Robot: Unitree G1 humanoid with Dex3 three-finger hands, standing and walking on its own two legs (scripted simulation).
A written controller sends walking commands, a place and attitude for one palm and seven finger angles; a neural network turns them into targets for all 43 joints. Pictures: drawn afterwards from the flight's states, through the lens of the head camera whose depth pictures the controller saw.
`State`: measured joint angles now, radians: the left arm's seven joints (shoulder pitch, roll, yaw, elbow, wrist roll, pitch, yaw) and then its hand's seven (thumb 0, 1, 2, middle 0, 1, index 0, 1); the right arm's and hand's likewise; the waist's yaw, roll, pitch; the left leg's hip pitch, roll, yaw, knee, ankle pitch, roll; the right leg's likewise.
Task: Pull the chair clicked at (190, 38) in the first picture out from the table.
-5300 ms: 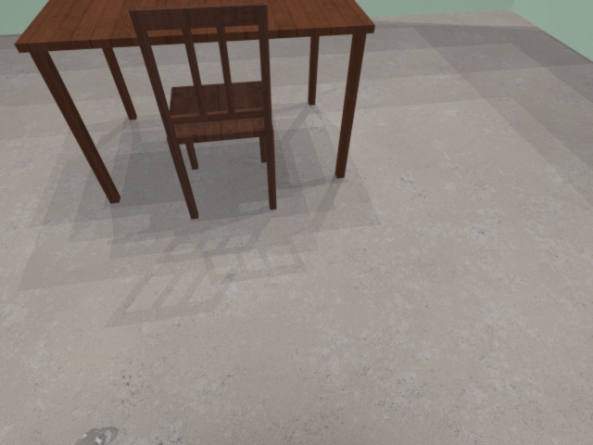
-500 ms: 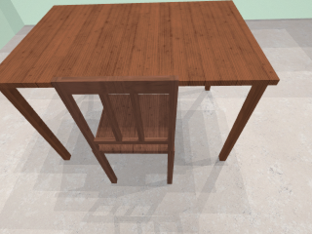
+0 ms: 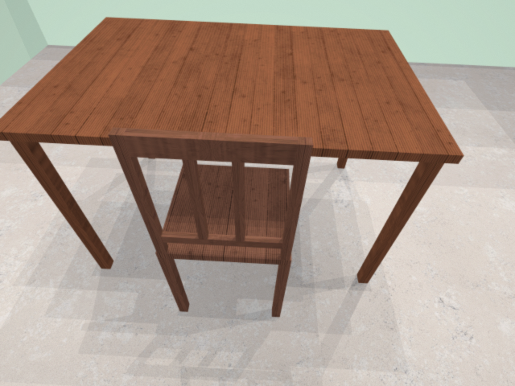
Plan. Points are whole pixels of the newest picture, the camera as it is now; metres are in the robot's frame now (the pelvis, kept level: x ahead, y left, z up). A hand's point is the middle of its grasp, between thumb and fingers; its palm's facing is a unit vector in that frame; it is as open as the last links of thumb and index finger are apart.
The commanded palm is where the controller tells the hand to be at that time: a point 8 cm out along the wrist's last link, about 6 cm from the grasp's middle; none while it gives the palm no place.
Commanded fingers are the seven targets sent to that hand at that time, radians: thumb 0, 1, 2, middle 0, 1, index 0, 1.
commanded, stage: look again from close up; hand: left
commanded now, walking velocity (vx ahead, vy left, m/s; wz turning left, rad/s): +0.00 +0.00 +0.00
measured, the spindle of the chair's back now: (197, 202) +0.52 +0.18 -0.10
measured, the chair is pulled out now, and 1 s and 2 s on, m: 0.00 0.00 0.00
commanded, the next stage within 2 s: shuffle to correct the standing spot in 0.80 s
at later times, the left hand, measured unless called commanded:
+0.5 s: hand out of the picture -0.04 +0.21 -0.18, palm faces +0.02 -0.98 -0.18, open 7.4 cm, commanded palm none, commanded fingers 0.00 0.90 0.90 -0.20 -0.30 -0.20 -0.30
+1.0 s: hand out of the picture -0.05 +0.20 -0.18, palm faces +0.02 -0.99 -0.15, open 7.4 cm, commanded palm none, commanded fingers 0.00 0.90 0.90 -0.20 -0.30 -0.20 -0.30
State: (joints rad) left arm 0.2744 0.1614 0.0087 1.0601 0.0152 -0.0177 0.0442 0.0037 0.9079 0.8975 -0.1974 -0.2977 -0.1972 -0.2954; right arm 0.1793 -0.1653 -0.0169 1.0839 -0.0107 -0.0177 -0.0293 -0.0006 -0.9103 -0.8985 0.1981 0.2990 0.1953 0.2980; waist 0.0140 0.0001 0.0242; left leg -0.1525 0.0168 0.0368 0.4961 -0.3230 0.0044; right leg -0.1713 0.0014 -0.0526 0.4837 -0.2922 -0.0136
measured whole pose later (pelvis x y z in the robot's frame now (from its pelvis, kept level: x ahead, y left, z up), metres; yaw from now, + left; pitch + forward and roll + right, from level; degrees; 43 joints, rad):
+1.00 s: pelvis -0.02 +0.05 +0.00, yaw -2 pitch -2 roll +0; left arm 0.34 0.10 0.01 1.12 0.02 -0.01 0.04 0.00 0.90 0.90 -0.20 -0.30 -0.20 -0.30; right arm 0.29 -0.12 -0.01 1.15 -0.01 -0.02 -0.03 0.00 -0.91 -0.90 0.20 0.30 0.20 0.30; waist 0.00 -0.01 0.04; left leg -0.15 -0.05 0.09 0.44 -0.26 0.08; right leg -0.20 -0.07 0.00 0.47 -0.24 0.04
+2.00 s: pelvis +0.08 +0.01 -0.02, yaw +0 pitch -1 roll +0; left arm 0.14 0.16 0.04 0.95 0.04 0.03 0.04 0.00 0.90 0.90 -0.20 -0.30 -0.20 -0.30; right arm 0.16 -0.21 -0.06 0.97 -0.01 0.02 -0.02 0.00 -0.91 -0.90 0.20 0.30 0.19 0.30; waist -0.01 -0.02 0.11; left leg -0.30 0.01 0.06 0.68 -0.38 -0.04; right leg -0.40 -0.08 -0.03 0.62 -0.19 0.04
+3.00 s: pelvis +0.09 +0.03 +0.01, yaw -1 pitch -1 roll +1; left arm 0.31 0.13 -0.02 1.10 0.01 -0.02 0.04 0.01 0.92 0.90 -0.20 -0.30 -0.20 -0.30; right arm 0.27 -0.15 0.01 1.13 0.00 -0.02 -0.03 0.01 -0.92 -0.90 0.20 0.30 0.20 0.30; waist 0.00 0.01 0.02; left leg -0.16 -0.04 0.09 0.39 -0.21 0.05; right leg -0.14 0.03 -0.04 0.42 -0.27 -0.05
